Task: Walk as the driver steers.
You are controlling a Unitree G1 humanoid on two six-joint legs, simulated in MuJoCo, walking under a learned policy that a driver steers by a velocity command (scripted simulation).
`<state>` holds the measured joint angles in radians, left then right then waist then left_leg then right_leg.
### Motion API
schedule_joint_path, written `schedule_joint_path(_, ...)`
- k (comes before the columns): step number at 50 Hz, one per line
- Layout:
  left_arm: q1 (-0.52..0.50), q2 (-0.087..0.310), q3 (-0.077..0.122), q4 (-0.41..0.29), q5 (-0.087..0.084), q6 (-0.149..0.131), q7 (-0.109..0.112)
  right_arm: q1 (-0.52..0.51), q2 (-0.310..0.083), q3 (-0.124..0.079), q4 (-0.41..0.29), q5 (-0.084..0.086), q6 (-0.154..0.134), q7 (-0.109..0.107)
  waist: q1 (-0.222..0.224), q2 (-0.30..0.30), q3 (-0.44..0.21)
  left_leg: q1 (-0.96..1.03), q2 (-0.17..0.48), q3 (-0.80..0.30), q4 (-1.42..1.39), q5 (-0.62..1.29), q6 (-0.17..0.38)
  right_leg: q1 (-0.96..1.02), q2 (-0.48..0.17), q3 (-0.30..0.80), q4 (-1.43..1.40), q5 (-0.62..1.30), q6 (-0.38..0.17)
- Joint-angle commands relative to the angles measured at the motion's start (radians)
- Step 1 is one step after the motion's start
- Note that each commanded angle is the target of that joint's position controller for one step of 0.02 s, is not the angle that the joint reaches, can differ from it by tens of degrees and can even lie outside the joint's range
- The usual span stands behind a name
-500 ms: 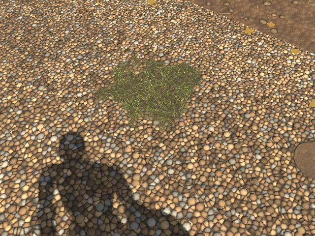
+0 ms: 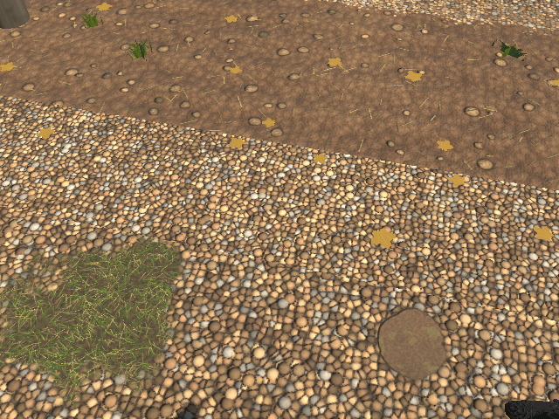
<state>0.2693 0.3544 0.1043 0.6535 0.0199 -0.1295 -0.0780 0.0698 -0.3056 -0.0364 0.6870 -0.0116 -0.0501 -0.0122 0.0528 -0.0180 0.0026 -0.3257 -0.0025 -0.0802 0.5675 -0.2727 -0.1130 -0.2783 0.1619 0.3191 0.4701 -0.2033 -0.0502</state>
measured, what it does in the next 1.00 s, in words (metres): walks ahead, turning right: left foot, then right foot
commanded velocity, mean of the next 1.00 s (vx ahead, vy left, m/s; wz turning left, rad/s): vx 0.01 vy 0.00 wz -0.39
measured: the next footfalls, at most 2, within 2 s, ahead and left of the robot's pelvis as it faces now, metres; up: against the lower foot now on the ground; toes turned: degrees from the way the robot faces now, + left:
left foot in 0.02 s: +0.05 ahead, +0.15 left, +0.00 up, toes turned -5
right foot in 0.46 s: +0.07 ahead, -0.12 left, +0.00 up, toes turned -29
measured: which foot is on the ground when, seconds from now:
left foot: up 0.00-0.00, down 0.02-0.46, up 0.48-0.76, down 0.78-1.00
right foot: down 0.00-0.04, up 0.06-0.44, down 0.46-1.00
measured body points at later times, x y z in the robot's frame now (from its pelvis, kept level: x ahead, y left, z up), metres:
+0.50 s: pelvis +0.08 -0.02 -0.02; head +0.11 -0.03 +0.43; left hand +0.32 +0.16 -0.12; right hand +0.07 -0.38 -0.07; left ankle +0.01 +0.15 -0.71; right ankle +0.04 -0.10 -0.74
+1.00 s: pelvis +0.11 -0.01 -0.02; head +0.15 +0.00 +0.43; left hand +0.35 +0.23 -0.11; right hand +0.13 -0.28 -0.13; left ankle +0.14 +0.09 -0.73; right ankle +0.04 -0.10 -0.74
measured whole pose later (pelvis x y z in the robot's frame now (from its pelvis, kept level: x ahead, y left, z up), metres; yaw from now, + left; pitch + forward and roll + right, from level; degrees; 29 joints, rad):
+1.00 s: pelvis +0.11 -0.01 -0.02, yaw -18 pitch +0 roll +0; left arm 0.20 0.35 0.08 0.63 0.06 -0.08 0.04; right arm 0.32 -0.25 -0.02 0.69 -0.07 -0.08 0.06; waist 0.03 -0.04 0.06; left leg -0.34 0.01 0.09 0.75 -0.35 -0.01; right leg -0.25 -0.11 -0.18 0.68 -0.43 0.00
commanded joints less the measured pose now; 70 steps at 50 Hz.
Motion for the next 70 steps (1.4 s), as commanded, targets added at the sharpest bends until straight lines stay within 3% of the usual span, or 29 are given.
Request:
schedule_joint_path(1, -0.014, 0.087, 0.003, -0.075, -0.002, 0.020, -0.021, 0.091, -0.112, -0.029, -0.035, 0.021, -0.040, -0.007, -0.068, -0.056, -0.105, 0.190, 0.027, -0.004, -0.209, 0.280, 0.106, 0.026, -0.205, 0.283, 0.014, 0.270, -0.154)
schedule_joint_path(3, 0.092, -0.035, -0.052, -0.117, 0.034, 0.037, -0.014, 0.132, -0.261, -0.070, -0.067, -0.003, -0.072, -0.007, -0.036, 0.232, -0.244, 0.570, 0.474, -0.406, -0.217, 0.957, 0.587, -0.332, 0.020, -0.004, 0.339, -0.432, 0.062)
schedule_joint_path(4, 0.069, 0.077, -0.021, -0.108, 0.047, 0.043, 0.001, 0.134, -0.244, -0.079, -0.068, -0.040, -0.074, -0.013, -0.075, 0.108, -0.131, 0.527, 0.499, -0.389, -0.253, 0.938, 0.568, -0.424, -0.032, -0.088, 0.519, -0.510, 0.116)
schedule_joint_path(6, 0.066, 0.135, -0.001, -0.066, 0.045, 0.058, 0.037, 0.002, -0.151, -0.054, -0.100, -0.001, -0.075, -0.010, -0.022, 0.103, -0.063, 0.362, 0.363, -0.123, -0.268, 0.814, 0.394, -0.362, -0.099, -0.185, 0.700, -0.406, 0.153)
schedule_joint_path(13, -0.067, 0.019, -0.069, -0.106, 0.014, 0.062, -0.074, 0.126, -0.245, -0.081, -0.111, -0.052, -0.064, -0.065, -0.113, 0.117, -0.047, 0.393, 0.273, 0.192, -0.268, 0.819, 0.320, -0.316, -0.208, -0.326, 0.442, -0.174, 0.140)
schedule_joint_path(21, 0.058, 0.078, -0.026, -0.055, 0.010, 0.074, -0.074, 0.040, -0.282, -0.114, -0.159, -0.089, -0.071, -0.061, -0.043, 0.141, -0.030, 0.344, 0.344, 0.298, -0.118, 0.782, 0.249, -0.089, -0.166, -0.433, 0.215, -0.065, 0.043)
schedule_joint_path(23, 0.204, 0.143, 0.015, -0.001, 0.015, 0.048, -0.041, 0.066, -0.212, -0.092, -0.166, -0.082, -0.067, -0.043, 0.027, -0.006, -0.096, 0.179, 0.235, 0.358, 0.188, 0.574, 0.125, 0.223, -0.111, -0.405, -0.004, 0.375, -0.048)
schedule_joint_path(24, 0.290, 0.290, 0.047, 0.010, 0.033, 0.021, 0.004, 0.154, -0.052, -0.048, -0.207, -0.107, -0.060, -0.021, -0.044, -0.233, -0.241, -0.146, 0.043, 0.391, 0.524, -0.422, -0.018, 0.568, -0.347, -0.003, 0.022, 1.073, -0.321)
schedule_joint_path(25, 0.320, 0.274, 0.039, -0.002, 0.069, -0.003, 0.001, 0.133, -0.038, -0.023, -0.245, -0.053, -0.078, -0.008, 0.000, -0.115, -0.356, -0.281, -0.026, 0.085, 0.627, -0.562, -0.041, 0.662, -0.501, 0.229, 0.005, 1.105, -0.470)
schedule_joint_path(26, 0.318, 0.193, 0.036, 0.031, 0.066, -0.035, 0.002, -0.047, -0.091, -0.031, -0.252, 0.003, -0.075, -0.009, 0.091, -0.044, -0.094, -0.454, 0.003, -0.002, 0.718, -0.522, -0.024, 0.498, -0.499, 0.138, 0.001, 1.034, -0.392)
schedule_joint_path(27, 0.265, 0.144, 0.026, 0.037, 0.023, -0.043, 0.005, -0.055, -0.140, -0.040, -0.247, 0.009, -0.071, -0.016, 0.071, -0.072, -0.090, -0.459, 0.044, -0.016, 0.781, -0.509, -0.013, 0.428, -0.505, 0.074, -0.014, 0.945, -0.365)
schedule_joint_path(29, 0.066, 0.092, -0.008, -0.024, -0.036, -0.004, 0.015, 0.084, -0.184, -0.043, -0.178, -0.050, -0.046, -0.014, -0.061, -0.014, -0.064, -0.325, 0.120, -0.025, 0.692, -0.394, 0.009, 0.152, -0.480, -0.002, -0.073, 0.796, -0.289)
schedule_joint_path(31, -0.061, 0.054, -0.040, -0.090, -0.020, 0.024, 0.031, 0.173, -0.142, -0.019, -0.109, -0.068, -0.026, 0.015, -0.116, -0.011, -0.081, -0.107, 0.115, 0.002, 0.644, -0.216, 0.005, -0.072, -0.388, -0.136, -0.103, 0.613, -0.212)
schedule_joint_path(34, -0.190, 0.049, -0.073, -0.108, 0.003, 0.045, 0.018, 0.401, -0.013, 0.024, 0.008, -0.055, -0.015, 0.137, -0.185, -0.012, -0.052, 0.264, 0.069, 0.109, 0.589, 0.066, -0.024, -0.410, -0.236, -0.367, -0.034, 0.447, -0.092)
schedule_joint_path(36, -0.178, 0.106, -0.068, -0.106, 0.004, 0.068, 0.010, 0.403, -0.061, -0.002, -0.001, -0.014, -0.037, 0.168, -0.140, -0.022, -0.028, 0.228, 0.024, 0.141, 0.481, 0.082, -0.021, -0.323, -0.267, -0.353, 0.048, 0.405, -0.065)
schedule_joint_path(39, 0.050, 0.270, 0.016, -0.055, -0.035, 0.077, 0.035, 0.186, -0.151, -0.031, -0.120, -0.013, -0.062, 0.083, 0.043, -0.089, -0.044, -0.166, 0.051, 0.099, 0.188, -0.067, 0.031, 0.212, -0.499, -0.097, 0.104, 0.582, -0.234)
schedule_joint_path(40, 0.145, 0.248, 0.027, -0.039, -0.045, 0.078, 0.046, 0.135, -0.131, -0.016, -0.133, -0.019, -0.065, 0.048, 0.103, -0.065, -0.061, -0.275, 0.064, 0.060, 0.172, -0.006, 0.072, 0.349, -0.534, -0.049, 0.128, 0.575, -0.274)
schedule_joint_path(43, 0.153, 0.138, 0.010, -0.050, 0.008, 0.054, 0.099, 0.126, -0.050, 0.010, -0.112, -0.055, -0.053, -0.003, 0.127, -0.137, -0.042, -0.391, 0.066, 0.056, 0.342, -0.246, 0.077, 0.358, -0.661, 0.035, 0.005, 0.521, -0.339)
schedule_joint_path(46, -0.058, 0.143, 0.015, -0.091, 0.025, 0.033, 0.125, 0.230, -0.007, 0.017, -0.065, -0.077, -0.032, 0.025, 0.010, -0.068, 0.001, -0.114, 0.054, 0.147, 0.286, -0.240, 0.069, 0.083, -0.543, -0.179, -0.076, 0.267, -0.211)
schedule_joint_path(50, -0.203, 0.185, 0.035, -0.135, 0.077, 0.037, 0.132, 0.347, -0.021, -0.024, -0.044, -0.048, -0.055, 0.109, -0.065, -0.009, -0.034, 0.224, -0.054, 0.222, 0.136, 0.135, 0.146, -0.079, -0.429, -0.441, 0.148, 0.105, -0.065)
schedule_joint_path(51, -0.165, 0.102, 0.021, -0.127, 0.056, 0.040, 0.120, 0.379, -0.154, -0.067, -0.053, -0.031, -0.065, 0.095, -0.086, 0.142, -0.074, 0.313, 0.051, 0.019, -0.095, 0.610, 0.231, -0.115, -0.336, -0.512, 0.375, -0.058, 0.038)
schedule_joint_path(52, -0.134, 0.036, -0.006, -0.210, 0.046, 0.033, 0.113, 0.438, -0.338, -0.106, -0.095, -0.038, -0.081, 0.074, -0.056, 0.280, -0.220, 0.530, 0.342, -0.472, -0.149, 1.087, 0.508, -0.288, -0.161, -0.449, 0.611, -0.582, 0.142)
schedule_joint_path(53, -0.202, 0.046, -0.006, -0.199, -0.008, 0.039, 0.116, 0.508, -0.252, -0.099, -0.044, -0.073, -0.103, 0.082, -0.140, 0.097, -0.124, 0.502, 0.377, -0.470, -0.148, 1.005, 0.533, -0.406, -0.141, -0.243, 0.685, -0.594, 0.149)
schedule_joint_path(54, -0.229, 0.055, -0.008, -0.206, -0.024, 0.045, 0.131, 0.477, -0.199, -0.090, -0.029, -0.064, -0.113, 0.092, -0.129, 0.115, -0.041, 0.427, 0.340, -0.398, -0.148, 0.848, 0.512, -0.459, -0.157, -0.194, 0.787, -0.541, 0.152)
schedule_joint_path(56, -0.167, 0.098, -0.001, -0.162, 0.038, 0.058, 0.145, 0.335, -0.097, -0.051, -0.045, -0.019, -0.090, 0.101, -0.047, 0.089, -0.040, 0.298, 0.260, -0.314, -0.162, 0.681, 0.459, -0.431, -0.190, -0.175, 0.831, -0.419, 0.148)
schedule_joint_path(57, -0.141, 0.087, -0.015, -0.145, 0.063, 0.071, 0.145, 0.257, -0.094, -0.044, -0.070, -0.017, -0.074, 0.103, -0.007, 0.070, -0.020, 0.205, 0.224, -0.285, -0.185, 0.626, 0.430, -0.378, -0.204, -0.179, 0.794, -0.360, 0.161)
schedule_joint_path(61, -0.077, 0.047, -0.053, -0.121, 0.032, 0.109, 0.127, 0.246, -0.136, -0.051, -0.089, -0.052, -0.076, 0.085, 0.009, 0.087, -0.057, 0.124, 0.130, -0.264, -0.190, 0.578, 0.388, -0.282, -0.170, -0.233, 0.748, -0.188, 0.204)
schedule_joint_path(64, -0.048, 0.045, -0.068, -0.118, 0.047, 0.120, 0.114, 0.262, -0.139, -0.047, -0.096, -0.061, -0.087, 0.080, -0.008, 0.102, -0.076, 0.092, 0.105, -0.302, -0.143, 0.529, 0.387, -0.245, -0.156, -0.254, 0.776, -0.155, 0.207)
schedule_joint_path(70, -0.154, 0.004, -0.087, -0.160, 0.025, 0.110, 0.137, 0.344, -0.129, -0.045, -0.091, -0.023, -0.088, 0.084, -0.087, 0.120, -0.077, 0.279, 0.148, -0.547, -0.045, 0.556, 0.426, -0.411, -0.167, -0.187, 0.624, -0.309, 0.225)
